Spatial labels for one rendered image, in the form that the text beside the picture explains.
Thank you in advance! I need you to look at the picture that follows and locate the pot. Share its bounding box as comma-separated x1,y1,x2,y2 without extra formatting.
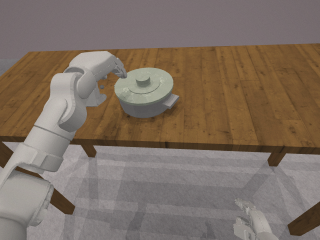
114,85,179,118

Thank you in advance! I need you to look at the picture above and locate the knob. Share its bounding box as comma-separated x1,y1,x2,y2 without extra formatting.
135,73,150,85

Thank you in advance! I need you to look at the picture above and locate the robot left upper arm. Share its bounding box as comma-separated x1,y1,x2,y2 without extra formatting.
0,170,54,240

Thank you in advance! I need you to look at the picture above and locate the robot left forearm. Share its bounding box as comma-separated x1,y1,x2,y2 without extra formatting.
0,64,97,190

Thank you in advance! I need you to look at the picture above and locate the robot right hand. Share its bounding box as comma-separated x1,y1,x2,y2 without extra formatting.
233,198,272,240

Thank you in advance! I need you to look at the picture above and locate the lid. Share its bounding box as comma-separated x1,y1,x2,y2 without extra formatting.
114,67,174,106

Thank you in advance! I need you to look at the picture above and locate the robot left hand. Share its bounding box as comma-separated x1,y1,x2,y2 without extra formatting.
69,51,128,107

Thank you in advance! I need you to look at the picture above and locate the table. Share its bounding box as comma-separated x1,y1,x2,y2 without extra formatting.
0,43,320,236

